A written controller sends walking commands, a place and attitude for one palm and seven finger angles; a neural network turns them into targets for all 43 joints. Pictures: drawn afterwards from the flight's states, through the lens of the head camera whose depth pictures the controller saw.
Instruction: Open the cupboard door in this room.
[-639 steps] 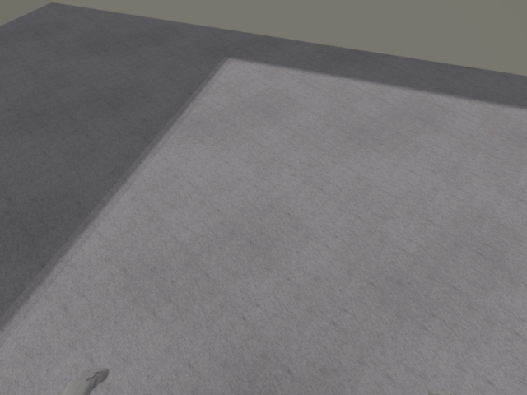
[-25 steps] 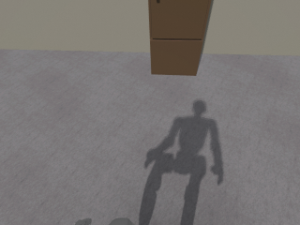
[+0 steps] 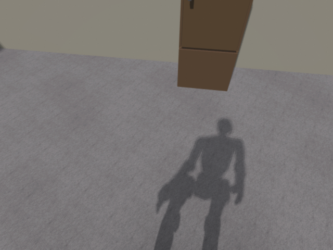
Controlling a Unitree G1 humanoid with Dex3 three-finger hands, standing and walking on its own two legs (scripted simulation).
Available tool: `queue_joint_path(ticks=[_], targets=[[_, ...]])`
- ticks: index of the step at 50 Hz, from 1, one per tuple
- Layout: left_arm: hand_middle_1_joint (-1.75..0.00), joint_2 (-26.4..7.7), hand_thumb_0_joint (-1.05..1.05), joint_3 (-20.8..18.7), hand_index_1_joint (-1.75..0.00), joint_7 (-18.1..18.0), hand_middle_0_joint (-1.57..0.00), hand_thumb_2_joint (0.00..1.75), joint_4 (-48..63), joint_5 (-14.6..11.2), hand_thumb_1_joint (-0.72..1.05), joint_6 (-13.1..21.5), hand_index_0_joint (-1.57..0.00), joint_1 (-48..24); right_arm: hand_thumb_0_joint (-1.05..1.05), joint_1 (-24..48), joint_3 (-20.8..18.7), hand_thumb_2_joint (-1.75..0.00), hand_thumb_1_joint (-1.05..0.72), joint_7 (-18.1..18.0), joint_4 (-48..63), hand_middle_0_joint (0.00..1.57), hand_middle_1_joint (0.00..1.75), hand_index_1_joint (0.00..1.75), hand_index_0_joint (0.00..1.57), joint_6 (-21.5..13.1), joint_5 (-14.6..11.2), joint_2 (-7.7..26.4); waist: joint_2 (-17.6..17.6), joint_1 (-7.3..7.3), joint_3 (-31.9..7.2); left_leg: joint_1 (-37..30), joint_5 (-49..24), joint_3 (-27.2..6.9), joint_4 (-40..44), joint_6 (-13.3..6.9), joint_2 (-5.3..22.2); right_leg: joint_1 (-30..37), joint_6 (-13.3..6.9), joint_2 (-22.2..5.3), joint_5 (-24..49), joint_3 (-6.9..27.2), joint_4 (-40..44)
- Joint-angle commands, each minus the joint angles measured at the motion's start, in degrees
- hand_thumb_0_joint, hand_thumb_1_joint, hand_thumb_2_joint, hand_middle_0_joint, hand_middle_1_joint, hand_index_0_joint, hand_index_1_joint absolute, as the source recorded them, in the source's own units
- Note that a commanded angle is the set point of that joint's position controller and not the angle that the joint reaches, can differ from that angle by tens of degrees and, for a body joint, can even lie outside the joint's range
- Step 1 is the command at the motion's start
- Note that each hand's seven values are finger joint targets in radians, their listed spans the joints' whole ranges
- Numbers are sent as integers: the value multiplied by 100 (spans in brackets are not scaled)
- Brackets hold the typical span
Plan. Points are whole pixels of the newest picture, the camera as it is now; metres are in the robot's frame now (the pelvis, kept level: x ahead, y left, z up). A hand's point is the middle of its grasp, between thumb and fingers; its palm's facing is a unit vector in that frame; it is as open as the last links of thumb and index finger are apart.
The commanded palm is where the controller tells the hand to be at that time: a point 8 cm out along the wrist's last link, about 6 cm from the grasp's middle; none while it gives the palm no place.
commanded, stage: stand and wait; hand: left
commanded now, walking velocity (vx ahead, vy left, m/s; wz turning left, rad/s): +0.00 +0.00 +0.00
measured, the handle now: out of the picture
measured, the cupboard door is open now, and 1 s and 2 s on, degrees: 0 0 0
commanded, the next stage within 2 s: turn or walk to find it in 0.04 s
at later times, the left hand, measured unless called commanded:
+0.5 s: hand out of the picture +0.03 +0.19 -0.17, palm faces +0.12 -0.96 -0.25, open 7.4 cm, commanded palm none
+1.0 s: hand out of the picture -0.08 +0.14 -0.18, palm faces +0.20 -0.97 -0.16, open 7.4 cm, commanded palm none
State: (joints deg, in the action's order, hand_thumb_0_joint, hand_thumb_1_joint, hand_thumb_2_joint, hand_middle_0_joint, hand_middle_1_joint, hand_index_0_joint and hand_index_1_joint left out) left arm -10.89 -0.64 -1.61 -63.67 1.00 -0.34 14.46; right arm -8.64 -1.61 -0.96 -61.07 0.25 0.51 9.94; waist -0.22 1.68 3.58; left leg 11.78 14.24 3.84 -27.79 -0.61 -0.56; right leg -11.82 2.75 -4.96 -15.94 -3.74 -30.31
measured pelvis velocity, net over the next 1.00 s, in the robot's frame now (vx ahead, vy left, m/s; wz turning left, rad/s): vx -0.03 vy -0.02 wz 0.15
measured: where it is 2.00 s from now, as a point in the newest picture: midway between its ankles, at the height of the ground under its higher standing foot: outside the picture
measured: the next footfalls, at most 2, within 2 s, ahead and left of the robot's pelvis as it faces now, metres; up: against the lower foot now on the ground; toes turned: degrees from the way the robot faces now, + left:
left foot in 0.84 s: -0.01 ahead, +0.13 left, +0.00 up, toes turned +11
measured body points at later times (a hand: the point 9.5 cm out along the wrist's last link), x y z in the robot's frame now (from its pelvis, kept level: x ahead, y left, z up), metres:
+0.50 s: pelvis -0.02 -0.01 +0.00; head +0.03 -0.01 +0.45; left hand +0.02 +0.24 -0.15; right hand +0.00 -0.23 -0.16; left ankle +0.01 +0.12 -0.74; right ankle -0.04 -0.13 -0.71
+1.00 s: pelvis -0.03 -0.02 +0.00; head -0.01 -0.01 +0.45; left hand -0.09 +0.19 -0.16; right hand +0.06 -0.24 -0.15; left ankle -0.05 +0.12 -0.73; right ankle -0.04 -0.13 -0.73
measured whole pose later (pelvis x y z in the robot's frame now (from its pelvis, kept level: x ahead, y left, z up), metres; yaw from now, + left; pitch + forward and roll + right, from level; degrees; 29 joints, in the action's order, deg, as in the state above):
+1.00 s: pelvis -0.03 -0.02 +0.00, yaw +9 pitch -2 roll +0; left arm -8.0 0.4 -1.5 -66.4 0.6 0.1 16.7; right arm -9.9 -0.9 -1.6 -64.4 0.0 0.5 10.0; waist -0.6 1.9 4.0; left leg 9.9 14.6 1.3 -26.4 2.0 2.9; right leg -7.5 -0.6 -1.1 -16.6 -5.5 -26.0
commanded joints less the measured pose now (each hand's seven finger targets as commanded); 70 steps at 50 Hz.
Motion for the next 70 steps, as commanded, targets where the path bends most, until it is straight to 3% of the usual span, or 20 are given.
queue_joint_path(ticks=[1,2,3,13,15,17,18,20,23,26,27,29,30,31,33,39,43,46,59,70], targets=[[-30,-806,0,-54,-30,-28,-20,90,144,-7,90,126,-20,248,0,-357,-82,-90,-90,16,134,20,30,30,20,-46,-59,401,-563,-217,-249,80,-203,-344,315,114,395,167,-395,-945,1146,794,1162],[-30,-831,0,-86,-30,-21,-20,90,133,-17,90,157,-20,169,0,-352,-74,-90,-90,-8,57,20,30,30,20,9,-6,388,-1268,-195,-75,-4,-21,-280,220,175,354,-162,-510,-885,793,942,1325],[-30,-794,0,-92,-30,-21,-20,90,154,-16,90,145,-20,109,0,-407,-93,-90,-90,-10,33,20,30,30,20,40,10,441,-1437,-197,156,-20,79,-264,123,173,353,-434,-585,-931,399,952,1487],[-30,-851,0,-338,-30,-37,-20,90,541,-32,90,-42,-20,-193,0,-776,-138,-90,-90,30,12,20,30,30,20,66,47,516,7,-162,55,588,-438,-578,-208,87,558,-301,-555,-858,-417,279,848],[-30,-764,0,-355,-30,-24,-20,90,626,-39,90,-67,-20,-261,0,-818,-164,-90,-90,35,95,20,30,30,20,56,63,611,368,-168,30,856,-504,-1050,178,-34,707,-226,-390,-559,-488,-14,374],[-30,-592,0,-347,-30,-16,-20,90,697,-55,90,-83,-20,-238,0,-787,-213,-90,-90,21,213,20,30,30,20,41,81,833,1137,-151,22,1127,-369,-2030,960,-339,1116,-138,-153,-35,-458,-329,-469],[-30,-480,0,-312,-30,-14,-20,90,716,-48,90,-77,-20,-228,0,-816,-234,-90,-90,-16,237,20,30,30,20,11,77,946,1319,-136,-115,915,-621,-2427,1183,-566,1336,-230,-112,157,-495,-311,-904],[-30,-378,0,-249,-30,-17,-20,90,726,-38,90,-69,-20,-245,0,-972,-259,-90,-90,-78,191,20,30,30,20,-51,71,943,1352,-222,-548,85,-1499,-2651,1151,-929,1519,-776,-139,191,-1194,5,-1617],[-30,-302,0,-209,-30,-4,-20,90,739,-62,90,-28,-20,-340,0,-1030,-262,-90,-90,-120,157,20,30,30,20,-65,99,925,1050,-241,-850,-552,-2513,-2455,779,-1048,1463,-973,-152,229,-1407,220,-1407],[-30,-253,0,-140,-30,-1,-20,90,507,-73,90,57,-20,151,0,-859,-253,-90,-90,-118,163,20,30,30,20,-49,59,879,615,-57,-1095,-516,-2722,-1816,314,-675,1039,-27,-95,315,-147,50,357],[-30,-350,0,-136,-30,-22,-20,90,406,-61,90,96,-20,291,0,-858,-238,-90,-90,-102,149,20,30,30,20,-50,16,774,298,-31,-1098,-136,-2214,-1561,75,-406,813,596,-102,150,605,166,1011],[-30,-874,0,-190,-30,-70,-20,90,392,-22,90,148,-20,232,0,-699,-126,-90,-90,-52,277,20,30,30,20,-44,-37,324,-1182,-85,-569,1136,62,-762,-266,137,112,950,-606,-1204,1554,1455,1283],[-30,-951,0,-173,-30,-50,-20,90,473,-23,90,135,-20,30,0,-612,-148,-90,-90,-36,289,20,30,30,20,-8,-10,402,-1094,-103,-342,919,743,-704,-430,183,111,374,-950,-1500,1321,1496,1377],[-30,-879,0,-213,-30,-60,-20,90,500,-7,90,150,-20,-76,0,-500,-168,-90,-90,-42,275,20,30,30,20,71,43,423,-1529,-92,-96,889,967,-692,-793,191,209,13,-1082,-1407,1192,1550,1483],[-30,-674,0,-138,-30,-47,-20,90,466,5,90,133,-20,-134,0,-529,-151,-90,-90,-48,130,20,30,30,20,104,48,413,-1101,-170,392,841,877,-668,-1138,164,284,-292,-1129,-1188,1511,1303,1429],[-30,-612,0,-89,-30,-33,-20,90,233,-15,90,165,-20,233,0,-463,-74,-90,-90,-70,-1,20,30,30,20,70,13,376,-740,-145,215,329,328,-350,-501,234,364,-17,-867,-809,2441,803,1021],[-30,-463,0,-58,-30,-32,-20,90,182,-50,90,154,-20,316,0,-586,-64,-90,-90,-102,-144,20,30,30,20,-69,6,617,11,-167,-313,-801,-1866,-583,229,90,820,-223,-410,-320,1836,450,749],[-30,-512,0,-57,-30,-32,-20,90,56,-54,90,128,-20,299,0,-506,-48,-90,-90,-122,-218,20,30,30,20,-98,-15,660,431,-161,-468,-791,-2019,-542,250,73,838,134,-324,-251,1642,384,841],[-30,-442,0,-8,-30,-30,-20,90,-104,-44,90,103,-20,416,0,-653,10,-90,-90,-113,-292,20,30,30,20,-151,-21,595,26,-116,232,-240,-653,-586,986,22,777,143,-279,-191,554,372,1245],[-30,-616,0,-56,-30,-20,-20,90,19,-32,90,108,-20,307,0,-772,-41,-90,-90,-79,-293,20,30,30,20,-211,-18,755,44,-78,147,-35,-159,-736,1240,-52,779,230,-274,-186,461,360,1156]])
